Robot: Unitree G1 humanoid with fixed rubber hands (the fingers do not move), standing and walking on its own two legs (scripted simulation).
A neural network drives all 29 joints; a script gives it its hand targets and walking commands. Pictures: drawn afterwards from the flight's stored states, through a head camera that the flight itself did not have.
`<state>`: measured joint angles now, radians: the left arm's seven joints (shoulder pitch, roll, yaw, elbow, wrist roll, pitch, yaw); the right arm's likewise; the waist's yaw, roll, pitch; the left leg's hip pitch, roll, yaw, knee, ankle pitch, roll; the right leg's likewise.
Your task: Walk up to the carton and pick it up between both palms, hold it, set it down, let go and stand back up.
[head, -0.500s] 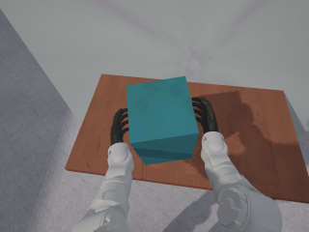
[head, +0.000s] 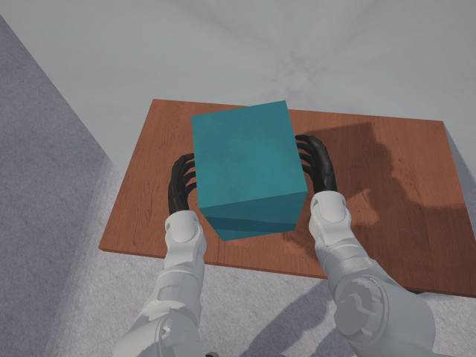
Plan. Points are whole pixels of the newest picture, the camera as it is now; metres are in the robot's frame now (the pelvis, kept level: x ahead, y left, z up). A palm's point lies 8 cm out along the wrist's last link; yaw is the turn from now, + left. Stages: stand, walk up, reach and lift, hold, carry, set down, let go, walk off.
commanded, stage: set down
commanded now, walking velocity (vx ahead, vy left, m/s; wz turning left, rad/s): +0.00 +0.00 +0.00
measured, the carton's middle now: (249, 180) +0.45 +0.06 -0.05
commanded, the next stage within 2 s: none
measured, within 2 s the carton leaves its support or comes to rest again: rests again in 0.28 s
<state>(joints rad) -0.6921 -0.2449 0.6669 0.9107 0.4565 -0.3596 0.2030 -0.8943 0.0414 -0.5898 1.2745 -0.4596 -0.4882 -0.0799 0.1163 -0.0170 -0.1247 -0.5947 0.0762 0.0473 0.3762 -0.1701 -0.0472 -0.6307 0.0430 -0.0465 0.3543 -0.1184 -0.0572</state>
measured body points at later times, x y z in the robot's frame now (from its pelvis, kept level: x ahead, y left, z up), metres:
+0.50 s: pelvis +0.02 +0.00 +0.00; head +0.17 +0.00 +0.42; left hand +0.40 +0.17 -0.02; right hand +0.47 -0.08 -0.02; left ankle -0.02 +0.15 -0.74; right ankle +0.00 -0.08 -0.74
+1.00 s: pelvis +0.00 +0.01 -0.02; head +0.15 +0.00 +0.41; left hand +0.40 +0.17 -0.02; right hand +0.47 -0.08 -0.02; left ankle -0.02 +0.15 -0.74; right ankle +0.00 -0.08 -0.74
